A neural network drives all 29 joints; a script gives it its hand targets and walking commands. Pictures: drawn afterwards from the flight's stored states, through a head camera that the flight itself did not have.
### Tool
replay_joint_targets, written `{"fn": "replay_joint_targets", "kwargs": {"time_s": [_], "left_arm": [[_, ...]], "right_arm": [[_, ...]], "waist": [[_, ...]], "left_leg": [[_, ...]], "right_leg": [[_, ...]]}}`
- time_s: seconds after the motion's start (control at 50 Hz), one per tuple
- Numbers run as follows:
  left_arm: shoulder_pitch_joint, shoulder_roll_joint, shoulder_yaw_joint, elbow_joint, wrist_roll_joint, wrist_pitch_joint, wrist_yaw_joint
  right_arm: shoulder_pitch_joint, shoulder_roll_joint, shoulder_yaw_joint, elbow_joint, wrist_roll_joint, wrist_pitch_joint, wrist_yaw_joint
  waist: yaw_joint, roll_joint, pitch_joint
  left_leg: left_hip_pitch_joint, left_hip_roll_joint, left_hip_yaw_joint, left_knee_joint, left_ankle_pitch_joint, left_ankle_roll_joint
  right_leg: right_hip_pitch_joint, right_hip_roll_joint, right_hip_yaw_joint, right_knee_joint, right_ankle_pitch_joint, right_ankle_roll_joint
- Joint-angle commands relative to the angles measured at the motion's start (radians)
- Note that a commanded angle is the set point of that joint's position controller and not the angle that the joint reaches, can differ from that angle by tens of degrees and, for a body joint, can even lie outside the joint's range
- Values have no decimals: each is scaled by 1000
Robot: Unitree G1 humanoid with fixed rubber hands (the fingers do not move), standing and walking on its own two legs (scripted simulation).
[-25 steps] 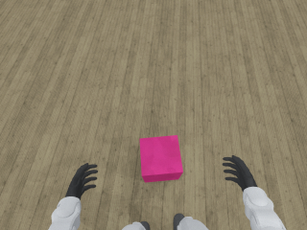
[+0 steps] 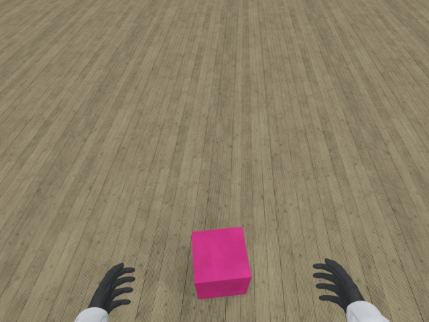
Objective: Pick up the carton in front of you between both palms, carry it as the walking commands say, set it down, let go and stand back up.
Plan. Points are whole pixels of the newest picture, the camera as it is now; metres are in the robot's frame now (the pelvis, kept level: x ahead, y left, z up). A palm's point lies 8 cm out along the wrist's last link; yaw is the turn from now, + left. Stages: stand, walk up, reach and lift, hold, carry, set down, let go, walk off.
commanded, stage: let go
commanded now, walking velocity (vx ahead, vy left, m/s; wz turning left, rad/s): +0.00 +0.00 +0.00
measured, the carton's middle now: (219, 263) +0.43 +0.00 -0.65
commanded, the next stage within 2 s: stand in 0.10 s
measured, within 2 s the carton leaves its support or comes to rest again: neither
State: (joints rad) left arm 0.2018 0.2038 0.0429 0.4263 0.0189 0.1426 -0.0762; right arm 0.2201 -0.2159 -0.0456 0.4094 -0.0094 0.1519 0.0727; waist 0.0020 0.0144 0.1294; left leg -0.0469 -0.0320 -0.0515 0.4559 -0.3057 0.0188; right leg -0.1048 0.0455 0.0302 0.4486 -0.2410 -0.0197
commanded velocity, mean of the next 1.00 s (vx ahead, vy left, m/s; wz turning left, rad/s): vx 0.00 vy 0.00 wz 0.00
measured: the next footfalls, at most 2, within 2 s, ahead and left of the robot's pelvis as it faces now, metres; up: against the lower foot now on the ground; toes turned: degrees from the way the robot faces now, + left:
none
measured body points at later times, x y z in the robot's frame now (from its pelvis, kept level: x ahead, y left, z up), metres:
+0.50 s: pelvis +0.05 +0.00 -0.01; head +0.04 +0.01 +0.44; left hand +0.16 +0.25 -0.13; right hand +0.13 -0.27 -0.11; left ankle -0.03 +0.11 -0.74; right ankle +0.01 -0.11 -0.74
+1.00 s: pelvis +0.05 +0.01 -0.01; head +0.05 +0.02 +0.44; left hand +0.09 +0.26 -0.15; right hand +0.06 -0.25 -0.14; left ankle -0.03 +0.11 -0.74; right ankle +0.01 -0.11 -0.74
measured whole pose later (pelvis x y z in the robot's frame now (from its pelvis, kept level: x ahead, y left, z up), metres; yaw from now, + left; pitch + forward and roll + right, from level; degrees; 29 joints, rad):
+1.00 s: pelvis +0.05 +0.01 -0.01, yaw -3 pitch +1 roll +0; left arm 0.35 0.24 -0.02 0.92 0.02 0.00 0.04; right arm 0.38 -0.24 0.02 0.87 -0.02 0.00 -0.04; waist -0.01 -0.01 -0.05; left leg -0.14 -0.03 0.01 0.52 -0.41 0.04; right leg -0.24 0.05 0.09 0.57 -0.35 -0.01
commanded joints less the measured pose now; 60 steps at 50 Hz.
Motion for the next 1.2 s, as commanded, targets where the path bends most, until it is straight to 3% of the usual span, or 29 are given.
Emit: {"fn": "replay_joint_targets", "kwargs": {"time_s": [0.0, 0.02, 0.04, 0.08, 0.1, 0.12, 0.16, 0.2, 0.26, 0.3, 0.48, 0.6, 1.18], "left_arm": [[-35, 98, 33, -95, 1, -11, 1], [-36, 98, 33, -96, 0, -12, 0], [-70, 116, 32, -153, 18, 42, 28], [-51, 106, 22, -141, 7, 64, 47], [68, 172, 21, 63, 20, -80, 79], [61, 182, 21, 70, 36, -130, 95], [15, 155, 13, 97, 33, -187, 97], [11, 140, 5, 136, 20, -218, 87], [43, 152, -4, 188, 20, -238, 84], [70, 164, -7, 215, 16, -237, 88], [136, 165, -21, 282, 5, -210, 103], [155, 161, -26, 316, -1, -193, 111], [208, 101, -57, 594, -5, -141, 122]], "right_arm": [[-36, -92, -30, -100, -4, -11, -4], [-36, -92, -30, -101, -4, -11, -5], [23, -93, -32, -42, 10, -45, -20], [-4, -99, -21, -67, 17, -56, -33], [20, -133, -26, 75, -55, -113, -72], [54, -157, -33, 67, -65, -140, -90], [57, -148, -28, 119, -57, -184, -89], [41, -131, -17, 147, -37, -218, -84], [47, -136, -10, 177, -25, -237, -85], [75, -146, -9, 196, -18, -233, -89], [157, -160, 8, 245, -9, -206, -103], [178, -158, 16, 274, -5, -192, -111], [249, -93, 60, 549, -7, -156, -123]], "waist": [[1, -10, -59], [0, -12, -63], [-12, 32, -127], [-4, -4, -99], [11, -103, -71], [-10, -123, -8], [-24, -72, -52], [-9, -10, -175], [-3, 0, -247], [-5, 6, -249], [-10, 4, -217], [-10, -7, -207], [-7, -13, -68]], "left_leg": [[-170, 20, 23, -103, 155, -19], [-166, 19, 23, -100, 160, -19], [-155, -6, 30, -61, 154, -33], [-183, -2, 19, -52, 137, -29], [-179, 88, -20, -59, -147, -44], [-167, 99, -47, -52, -165, -42], [-188, 119, -74, -46, -119, -26], [-192, 127, -89, -41, -10, -16], [-183, 127, -87, -14, 152, -20], [-173, 123, -77, 5, 224, -21], [-160, 123, -52, 53, 415, -7], [-147, 119, -38, 64, 467, 4], [-103, 112, -25, -39, 249, 32]], "right_leg": [[151, -19, -1, -39, 184, 28], [151, -19, 0, -38, 189, 27], [188, -22, 3, -14, 239, 24], [166, -21, 7, -4, 245, 24], [-151, -133, 82, -125, -201, 43], [-246, -140, 139, -161, -328, 43], [-261, -135, 161, -130, -231, 25], [-146, -121, 148, -56, -14, 6], [-91, -128, 151, 17, 232, -7], [-104, -124, 147, 38, 295, -11], [-155, -105, 133, 89, 316, -19], [-153, -99, 128, 109, 331, -22], [-128, -94, 146, 18, 236, -24]]}}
